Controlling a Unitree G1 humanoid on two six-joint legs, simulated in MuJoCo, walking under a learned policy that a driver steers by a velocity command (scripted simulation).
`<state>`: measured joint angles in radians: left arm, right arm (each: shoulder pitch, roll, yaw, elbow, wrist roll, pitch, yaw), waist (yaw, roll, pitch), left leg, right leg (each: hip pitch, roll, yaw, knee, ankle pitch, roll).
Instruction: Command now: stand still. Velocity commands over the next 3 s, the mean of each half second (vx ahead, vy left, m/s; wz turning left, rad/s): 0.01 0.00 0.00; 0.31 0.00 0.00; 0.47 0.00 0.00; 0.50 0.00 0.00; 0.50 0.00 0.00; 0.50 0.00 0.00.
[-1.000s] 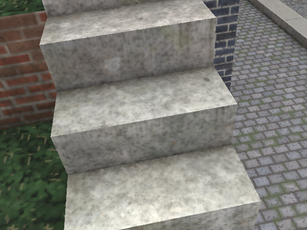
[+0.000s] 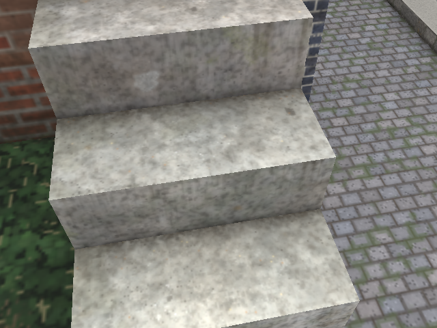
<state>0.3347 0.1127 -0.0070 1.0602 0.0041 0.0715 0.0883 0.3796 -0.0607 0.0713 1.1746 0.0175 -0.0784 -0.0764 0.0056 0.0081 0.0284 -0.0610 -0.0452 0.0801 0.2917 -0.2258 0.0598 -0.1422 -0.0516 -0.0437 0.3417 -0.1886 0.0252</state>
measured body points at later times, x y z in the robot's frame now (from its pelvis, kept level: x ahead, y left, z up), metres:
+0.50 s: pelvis +0.00 -0.01 +0.00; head +0.02 -0.01 +0.45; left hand -0.04 +0.20 -0.16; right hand -0.06 -0.19 -0.16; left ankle -0.04 +0.08 -0.75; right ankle +0.00 -0.14 -0.75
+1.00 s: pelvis +0.06 +0.00 -0.01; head +0.08 +0.00 +0.44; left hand +0.06 +0.21 -0.16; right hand +0.07 -0.22 -0.17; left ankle -0.04 +0.08 -0.75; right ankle +0.00 -0.13 -0.74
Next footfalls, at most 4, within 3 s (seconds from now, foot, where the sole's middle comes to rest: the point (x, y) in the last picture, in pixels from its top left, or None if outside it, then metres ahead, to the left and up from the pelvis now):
1.50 right None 0.01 -0.06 -0.78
1.80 left None -0.01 0.14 -0.78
2.06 right None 0.00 -0.03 -0.78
2.24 left None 0.01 0.17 -0.56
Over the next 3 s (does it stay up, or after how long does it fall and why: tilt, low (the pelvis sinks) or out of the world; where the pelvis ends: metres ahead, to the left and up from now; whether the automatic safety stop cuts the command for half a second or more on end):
stays up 0.18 0.09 0.12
